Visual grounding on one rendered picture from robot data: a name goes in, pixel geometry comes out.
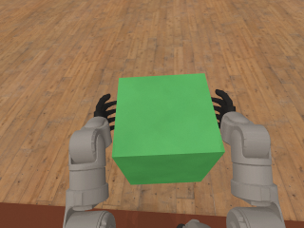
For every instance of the right robot shin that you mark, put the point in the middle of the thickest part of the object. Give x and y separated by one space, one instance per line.
193 220

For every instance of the left robot hand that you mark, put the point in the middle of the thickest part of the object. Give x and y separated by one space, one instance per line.
101 109

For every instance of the robot right forearm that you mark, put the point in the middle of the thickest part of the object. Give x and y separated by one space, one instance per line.
251 158

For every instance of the robot left upper arm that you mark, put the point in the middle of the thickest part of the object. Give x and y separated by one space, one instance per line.
91 219

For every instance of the carton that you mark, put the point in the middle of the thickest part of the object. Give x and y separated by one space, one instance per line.
166 129

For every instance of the robot right upper arm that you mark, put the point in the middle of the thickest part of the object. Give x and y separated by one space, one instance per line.
253 217

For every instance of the right robot hand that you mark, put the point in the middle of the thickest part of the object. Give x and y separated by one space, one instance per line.
226 105

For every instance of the robot left forearm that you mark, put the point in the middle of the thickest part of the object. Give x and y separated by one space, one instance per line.
86 165

